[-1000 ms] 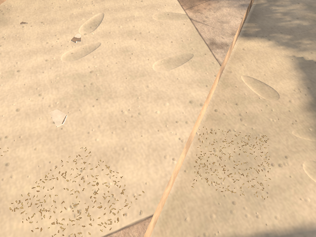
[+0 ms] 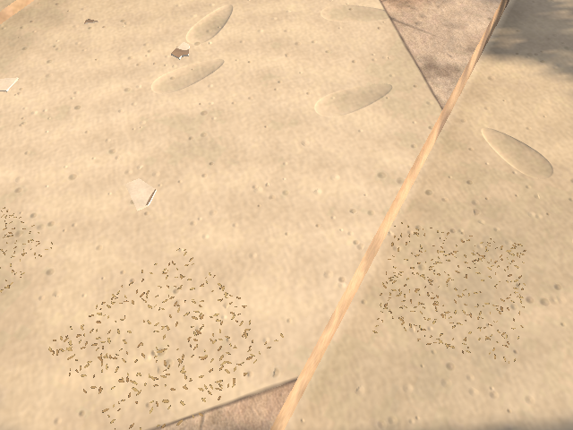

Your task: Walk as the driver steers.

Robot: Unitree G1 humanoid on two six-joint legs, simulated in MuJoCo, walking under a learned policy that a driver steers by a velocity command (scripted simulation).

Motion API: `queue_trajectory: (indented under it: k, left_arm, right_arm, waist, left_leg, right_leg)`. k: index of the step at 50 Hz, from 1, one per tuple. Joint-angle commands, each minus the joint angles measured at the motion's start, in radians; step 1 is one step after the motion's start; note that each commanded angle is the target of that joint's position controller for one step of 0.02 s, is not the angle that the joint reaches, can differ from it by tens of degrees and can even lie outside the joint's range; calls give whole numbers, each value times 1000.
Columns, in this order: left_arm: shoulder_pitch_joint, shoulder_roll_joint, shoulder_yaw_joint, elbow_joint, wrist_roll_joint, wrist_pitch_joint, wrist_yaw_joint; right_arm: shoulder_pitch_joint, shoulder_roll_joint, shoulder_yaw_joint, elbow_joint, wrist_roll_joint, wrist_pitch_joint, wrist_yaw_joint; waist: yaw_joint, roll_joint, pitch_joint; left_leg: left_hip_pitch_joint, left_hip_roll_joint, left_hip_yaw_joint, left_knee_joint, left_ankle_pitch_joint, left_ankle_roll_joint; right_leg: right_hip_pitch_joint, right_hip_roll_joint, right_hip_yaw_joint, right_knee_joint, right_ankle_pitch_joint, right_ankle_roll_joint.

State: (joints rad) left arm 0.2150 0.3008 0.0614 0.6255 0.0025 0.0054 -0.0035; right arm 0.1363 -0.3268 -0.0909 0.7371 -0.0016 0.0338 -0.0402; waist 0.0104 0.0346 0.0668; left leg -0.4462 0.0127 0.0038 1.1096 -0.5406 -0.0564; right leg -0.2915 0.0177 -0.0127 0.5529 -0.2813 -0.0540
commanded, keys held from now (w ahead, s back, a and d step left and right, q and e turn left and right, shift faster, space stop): e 0.22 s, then no key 0.08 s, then q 0.06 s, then w+q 0.64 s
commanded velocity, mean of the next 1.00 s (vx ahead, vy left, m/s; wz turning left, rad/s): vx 0.21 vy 0.00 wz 0.04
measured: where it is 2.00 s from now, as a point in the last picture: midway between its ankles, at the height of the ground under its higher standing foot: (266, 299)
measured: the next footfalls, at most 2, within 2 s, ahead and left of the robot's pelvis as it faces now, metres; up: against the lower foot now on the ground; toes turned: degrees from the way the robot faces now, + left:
left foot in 0.36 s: +0.09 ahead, +0.13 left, +0.00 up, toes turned -15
left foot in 0.86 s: +0.23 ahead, +0.11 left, +0.00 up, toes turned +7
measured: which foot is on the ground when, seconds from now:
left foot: up 0.00-0.34, down 0.36-0.64, up 0.66-0.84, down 0.86-1.00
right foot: down 0.00-0.98, up 1.00-1.00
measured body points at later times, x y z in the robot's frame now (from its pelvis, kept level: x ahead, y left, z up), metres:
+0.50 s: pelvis +0.03 +0.02 +0.00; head +0.04 +0.04 +0.45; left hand +0.24 +0.24 -0.09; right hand +0.10 -0.26 -0.10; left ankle +0.05 +0.14 -0.74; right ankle +0.00 -0.09 -0.73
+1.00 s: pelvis +0.19 +0.04 -0.01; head +0.22 +0.05 +0.44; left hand +0.18 +0.32 -0.14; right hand +0.42 -0.18 -0.08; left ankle +0.19 +0.10 -0.74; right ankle +0.02 -0.11 -0.71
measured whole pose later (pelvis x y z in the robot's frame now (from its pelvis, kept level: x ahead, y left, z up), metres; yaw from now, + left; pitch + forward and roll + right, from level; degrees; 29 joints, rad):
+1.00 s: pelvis +0.19 +0.04 -0.01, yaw +6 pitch +3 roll -2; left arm 0.38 0.28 0.07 0.79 -0.01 -0.01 0.01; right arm 0.13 -0.26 -0.03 0.55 0.02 -0.01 0.04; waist 0.05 0.02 0.01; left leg -0.36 -0.01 0.06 0.61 -0.25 0.07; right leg -0.04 -0.04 -0.15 0.60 -0.40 0.00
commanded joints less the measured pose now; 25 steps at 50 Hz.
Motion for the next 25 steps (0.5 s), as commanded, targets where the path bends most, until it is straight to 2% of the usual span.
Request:
queue_trajectory:
  k: [1, 3, 6, 11, 15, 16, 17, 18, 19, 20, 21, 22, 23, 24, 25]
  left_arm:
    - [-40, 163, 41, -78, -16, -19, 14]
    - [-42, 160, 40, -84, -9, -14, 19]
    - [-27, 176, 48, -81, -11, -6, 27]
    - [-49, 203, 62, -90, -10, 12, 28]
    - [-69, 175, 51, -87, -12, 19, 19]
    - [-84, 156, 42, -86, -14, 21, 21]
    - [-82, 123, 28, -80, -15, 22, 23]
    - [-33, 66, 7, -64, 4, 16, 24]
    - [48, 16, -8, -48, 33, 8, 20]
    - [25, 40, -3, -50, 37, 7, 21]
    - [-24, 81, 6, -53, 33, 3, 22]
    - [-77, 98, 15, -56, 25, -4, 23]
    - [-100, 98, 18, -61, 18, -12, 26]
    - [-103, 95, 19, -64, 9, -23, 25]
    - [-104, 84, 17, -61, 1, -40, 21]
  right_arm:
    - [-12, -96, -28, -66, -5, -11, -9]
    - [16, -79, -24, -54, 1, -13, -4]
    - [-17, -63, -17, -60, 2, -18, -6]
    - [-40, -71, -17, -68, 9, -34, 4]
    - [-3, -84, -21, -62, 14, -56, 22]
    - [29, -75, -18, -54, 12, -62, 28]
    - [55, -61, -12, -46, 3, -69, 35]
    - [51, -76, -7, -54, -19, -74, 38]
    - [5, -103, 1, -62, -39, -76, 36]
    - [-34, -45, 20, -60, -46, -77, 39]
    - [-48, -46, 20, -74, -26, -76, 41]
    - [-11, -84, 9, -66, -12, -71, 37]
    - [27, -128, 0, -61, -2, -68, 32]
    - [55, -148, -5, -56, 4, -67, 25]
    - [83, -150, -5, -54, 10, -66, 20]
  waist:
    - [-22, -124, -125]
    - [-26, -141, -146]
    - [-5, -149, -143]
    - [12, -188, -119]
    - [16, -203, -147]
    - [-5, -195, -161]
    - [-24, -174, -168]
    - [-4, -104, -187]
    - [86, 80, -192]
    - [87, 147, -155]
    - [54, 142, -111]
    - [15, 142, -74]
    - [-3, 162, -28]
    - [-12, 178, 1]
    - [-20, 175, 12]
  left_leg:
    - [-147, 14, -73, 76, 123, -22]
    - [-119, -3, -69, 23, 172, -38]
    - [-112, -14, -77, -144, 191, -57]
    - [-7, -36, -91, -357, 178, -52]
    - [83, -33, -71, -491, 183, -26]
    - [134, -25, -58, -582, 251, -12]
    - [226, -7, -58, -722, 401, 8]
    - [322, 83, -152, -773, 548, 40]
    - [334, 197, -302, -772, 633, 120]
    - [221, 232, -375, -812, 399, 218]
    - [192, 188, -369, -845, 147, 215]
    - [185, 165, -376, -874, -27, 200]
    - [184, 174, -415, -900, -102, 204]
    - [200, 193, -461, -911, -109, 220]
    - [222, 196, -482, -909, -84, 230]
  right_leg:
    - [177, -234, 292, -213, 530, -173]
    - [181, -209, 271, -215, 536, -174]
    - [202, -197, 294, -208, 468, -174]
    - [119, -184, 383, -203, 269, -175]
    - [141, -186, 430, -144, 367, -163]
    - [145, -177, 417, -114, 381, -143]
    - [119, -153, 397, -96, 337, -102]
    - [75, -105, 355, -64, 193, -38]
    - [39, 9, 229, -4, -65, 20]
    - [71, 6, 171, -26, -131, 60]
    - [76, 9, 135, -28, -105, 70]
    - [44, 32, 98, 3, -110, 70]
    - [1, 37, 74, 20, -113, 71]
    - [-40, 29, 68, 21, -114, 70]
    - [-63, 25, 63, 19, -123, 65]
